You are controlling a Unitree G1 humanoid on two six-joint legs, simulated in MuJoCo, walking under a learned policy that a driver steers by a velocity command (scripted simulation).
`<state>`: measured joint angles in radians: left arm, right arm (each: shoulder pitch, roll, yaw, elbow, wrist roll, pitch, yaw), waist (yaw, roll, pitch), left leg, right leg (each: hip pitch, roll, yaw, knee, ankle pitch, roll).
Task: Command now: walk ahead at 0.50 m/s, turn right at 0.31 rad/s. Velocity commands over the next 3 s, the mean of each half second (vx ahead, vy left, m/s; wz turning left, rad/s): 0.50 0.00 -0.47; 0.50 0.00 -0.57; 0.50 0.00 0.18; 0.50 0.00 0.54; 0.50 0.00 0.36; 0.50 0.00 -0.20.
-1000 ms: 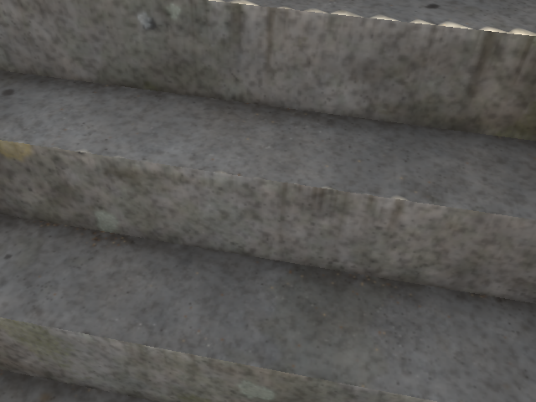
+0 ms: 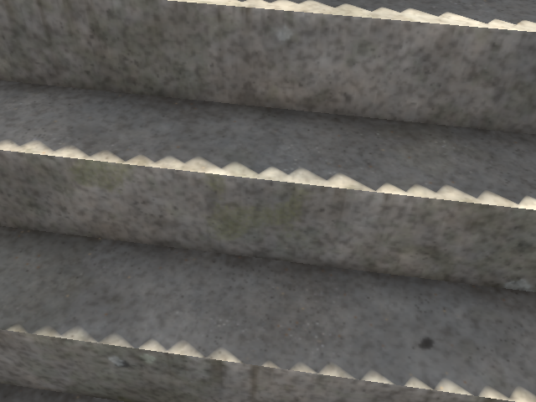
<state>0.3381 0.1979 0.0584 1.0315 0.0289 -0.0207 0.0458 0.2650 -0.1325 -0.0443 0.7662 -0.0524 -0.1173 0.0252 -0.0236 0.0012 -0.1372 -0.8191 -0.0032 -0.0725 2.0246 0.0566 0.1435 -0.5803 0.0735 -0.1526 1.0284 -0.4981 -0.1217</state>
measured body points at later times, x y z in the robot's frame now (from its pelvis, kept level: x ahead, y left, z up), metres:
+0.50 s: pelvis +0.24 +0.05 +0.19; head +0.24 +0.04 +0.64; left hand +0.40 +0.28 +0.08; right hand +0.36 -0.22 +0.08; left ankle +0.33 +0.14 -0.46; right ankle +0.13 -0.04 -0.31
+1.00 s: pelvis +0.45 -0.09 +0.36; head +0.48 -0.08 +0.81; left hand +0.70 +0.03 +0.24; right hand +0.40 -0.36 +0.26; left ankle +0.38 +0.11 -0.14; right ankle +0.51 -0.17 -0.26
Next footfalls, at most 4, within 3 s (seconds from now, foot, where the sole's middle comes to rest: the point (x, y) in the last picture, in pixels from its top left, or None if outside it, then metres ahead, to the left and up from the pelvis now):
0.34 left None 0.37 0.14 -0.50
0.88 right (382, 323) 0.54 -0.20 -0.29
1.42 left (372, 163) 0.75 -0.18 -0.09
1.86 right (496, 3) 0.99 -0.43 0.12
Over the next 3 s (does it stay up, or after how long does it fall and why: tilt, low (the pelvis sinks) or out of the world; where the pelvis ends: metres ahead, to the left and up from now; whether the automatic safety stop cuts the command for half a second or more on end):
stays up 1.51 -0.21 1.08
